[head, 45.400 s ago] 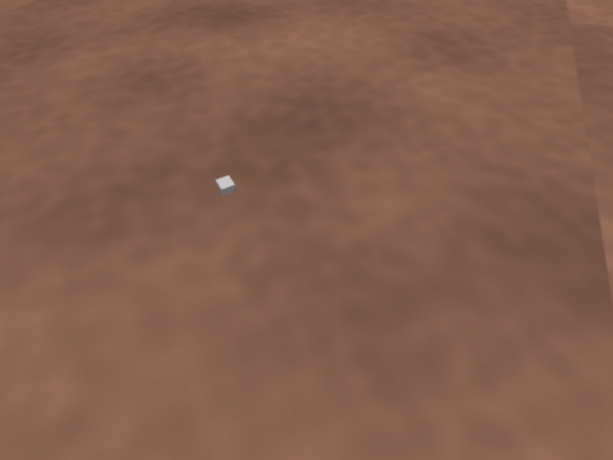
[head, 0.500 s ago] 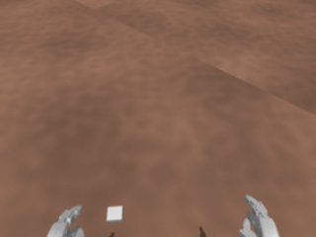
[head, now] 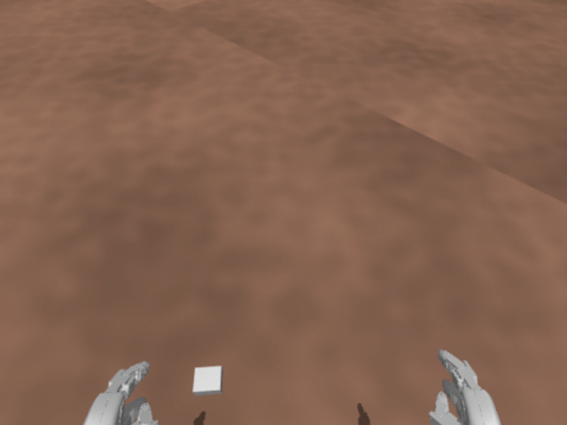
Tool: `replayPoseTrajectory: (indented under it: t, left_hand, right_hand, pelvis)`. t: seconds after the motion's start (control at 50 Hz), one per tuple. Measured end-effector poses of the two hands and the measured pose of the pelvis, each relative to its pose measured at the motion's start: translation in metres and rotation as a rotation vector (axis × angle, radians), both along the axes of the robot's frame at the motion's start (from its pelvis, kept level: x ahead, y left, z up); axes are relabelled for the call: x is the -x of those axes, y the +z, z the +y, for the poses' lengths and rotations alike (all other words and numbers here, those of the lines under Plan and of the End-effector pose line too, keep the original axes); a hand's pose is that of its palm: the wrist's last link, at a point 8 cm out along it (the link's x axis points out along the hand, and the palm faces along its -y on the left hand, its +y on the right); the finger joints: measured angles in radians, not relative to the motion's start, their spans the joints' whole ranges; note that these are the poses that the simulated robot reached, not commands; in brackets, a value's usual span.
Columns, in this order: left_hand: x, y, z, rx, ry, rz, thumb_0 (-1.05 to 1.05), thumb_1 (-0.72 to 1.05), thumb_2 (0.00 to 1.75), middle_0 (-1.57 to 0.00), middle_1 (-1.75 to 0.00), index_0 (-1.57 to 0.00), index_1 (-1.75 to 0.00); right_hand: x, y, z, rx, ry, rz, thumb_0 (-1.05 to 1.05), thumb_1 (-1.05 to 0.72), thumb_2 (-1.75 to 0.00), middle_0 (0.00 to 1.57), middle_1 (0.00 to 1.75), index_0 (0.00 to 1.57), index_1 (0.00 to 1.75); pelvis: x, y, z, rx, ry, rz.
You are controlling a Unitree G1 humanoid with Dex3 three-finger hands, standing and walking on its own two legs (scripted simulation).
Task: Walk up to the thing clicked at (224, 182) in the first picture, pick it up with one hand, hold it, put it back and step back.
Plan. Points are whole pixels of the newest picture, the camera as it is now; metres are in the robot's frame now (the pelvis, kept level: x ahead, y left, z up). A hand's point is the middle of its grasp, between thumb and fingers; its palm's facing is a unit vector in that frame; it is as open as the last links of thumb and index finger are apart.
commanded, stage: stand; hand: left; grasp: from above
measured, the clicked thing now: (208, 380) +0.41 +0.24 -0.70
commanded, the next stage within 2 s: none
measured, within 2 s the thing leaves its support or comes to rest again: neither
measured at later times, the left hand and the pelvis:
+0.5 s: hand out of the picture +0.04 +0.24 -0.11, palm faces +0.04 -0.95 -0.31, open 7.4 cm; pelvis -0.01 +0.01 +0.06, yaw +0 degrees
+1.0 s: hand out of the picture +0.04 +0.24 -0.10, palm faces +0.03 -0.94 -0.33, open 7.4 cm; pelvis -0.01 +0.00 +0.07, yaw +0 degrees
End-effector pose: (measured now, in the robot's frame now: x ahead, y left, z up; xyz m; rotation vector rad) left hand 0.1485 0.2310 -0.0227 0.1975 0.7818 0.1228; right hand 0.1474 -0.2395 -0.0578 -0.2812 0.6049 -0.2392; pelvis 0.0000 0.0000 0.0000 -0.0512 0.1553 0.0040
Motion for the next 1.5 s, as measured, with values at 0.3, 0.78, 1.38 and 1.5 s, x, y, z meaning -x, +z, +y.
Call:
replayPoseTrajectory:
  t: [0.3,0.78,1.38,1.5]
  left_hand:
    - [0.065,-0.049,0.053,-0.106,0.081,0.286,0.01,0.91,0.9,-0.2,-0.3,-0.2,-0.3]
    - [0.128,-0.042,0.056,-0.089,0.142,0.494,0.0,0.91,0.9,-0.2,-0.3,-0.2,-0.3]
    - [0.098,-0.036,0.039,-0.093,0.11,0.478,0.0,0.91,0.9,-0.2,-0.3,-0.2,-0.3]
    - [0.091,-0.035,0.037,-0.093,0.108,0.471,0.0,0.91,0.9,-0.2,-0.3,-0.2,-0.3]
  right_hand:
    - [0.057,-0.012,-0.029,-0.015,0.0,0.472,0.01,-0.9,-0.9,0.2,0.3,0.21,0.3]
    - [0.102,-0.01,-0.022,-0.082,-0.065,0.626,0.01,-0.9,-0.9,0.2,0.3,0.21,0.3]
    - [0.097,-0.007,-0.05,-0.073,-0.078,0.649,0.01,-0.9,-0.9,0.2,0.3,0.21,0.3]
    - [0.092,-0.006,-0.053,-0.072,-0.079,0.644,0.01,-0.9,-0.9,0.2,0.3,0.21,0.3]
  pelvis:
    - [0.006,0.037,0.006,-0.044,-0.008,-0.165]
    - [0.011,0.063,0.009,-0.053,-0.002,-0.235]
    - [0.003,0.067,-0.01,-0.051,-0.012,-0.219]
    - [0.0,0.067,-0.012,-0.051,-0.015,-0.216]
